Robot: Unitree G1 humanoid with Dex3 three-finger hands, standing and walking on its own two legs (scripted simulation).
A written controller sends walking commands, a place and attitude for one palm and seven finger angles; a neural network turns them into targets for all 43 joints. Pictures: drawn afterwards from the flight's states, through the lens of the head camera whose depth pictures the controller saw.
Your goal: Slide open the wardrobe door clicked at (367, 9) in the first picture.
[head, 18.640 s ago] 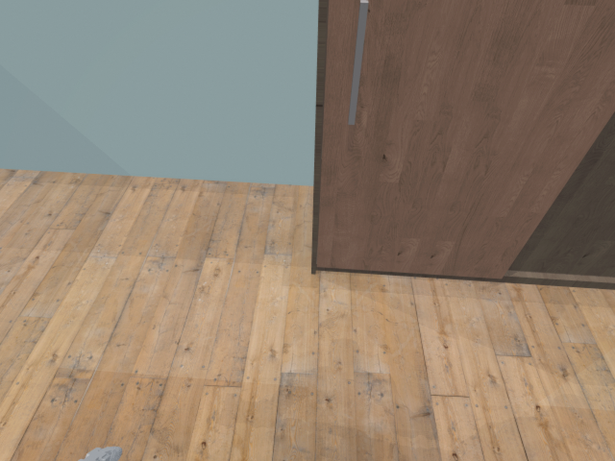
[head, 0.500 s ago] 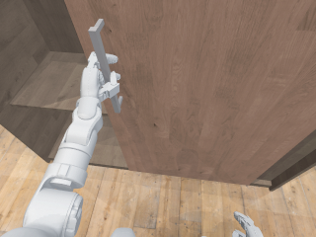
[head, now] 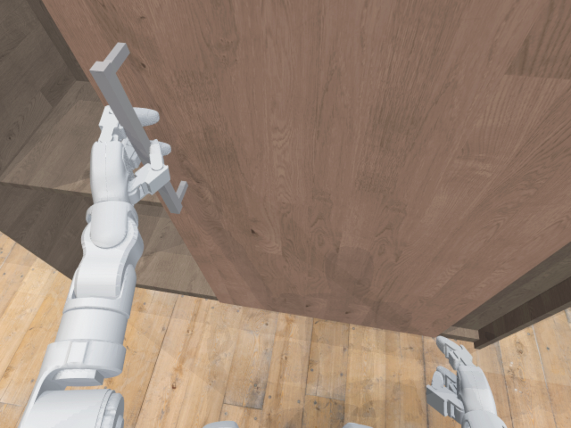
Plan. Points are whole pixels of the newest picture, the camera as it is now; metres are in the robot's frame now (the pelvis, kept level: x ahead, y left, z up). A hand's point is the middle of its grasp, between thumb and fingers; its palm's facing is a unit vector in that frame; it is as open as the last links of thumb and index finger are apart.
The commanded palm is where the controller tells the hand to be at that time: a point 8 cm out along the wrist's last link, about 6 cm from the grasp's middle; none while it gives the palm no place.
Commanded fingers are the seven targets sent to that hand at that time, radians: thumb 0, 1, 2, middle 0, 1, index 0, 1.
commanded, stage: stop walking and hold the door there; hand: left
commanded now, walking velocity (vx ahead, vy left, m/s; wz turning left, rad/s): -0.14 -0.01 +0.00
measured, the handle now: (152, 145) +0.45 +0.25 +0.11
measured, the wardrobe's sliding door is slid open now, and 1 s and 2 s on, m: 0.56 0.56 0.56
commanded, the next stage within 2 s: none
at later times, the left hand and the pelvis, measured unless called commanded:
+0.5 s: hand (160, 169) +0.40 +0.21 +0.12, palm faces +0.26 -0.95 -0.18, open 6.0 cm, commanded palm +0.36 +0.23 +0.11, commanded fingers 0.00 0.90 0.90 -0.45 -1.40 -0.45 -1.40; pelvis +0.01 +0.03 -0.01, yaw -6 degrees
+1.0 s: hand (160, 169) +0.39 +0.21 +0.12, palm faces +0.24 -0.96 -0.17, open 5.9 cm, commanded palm +0.36 +0.22 +0.11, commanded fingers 0.00 0.90 0.90 -0.45 -1.40 -0.45 -1.40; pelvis +0.01 +0.04 +0.00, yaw -5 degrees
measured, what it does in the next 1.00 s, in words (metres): steps on the spot: left foot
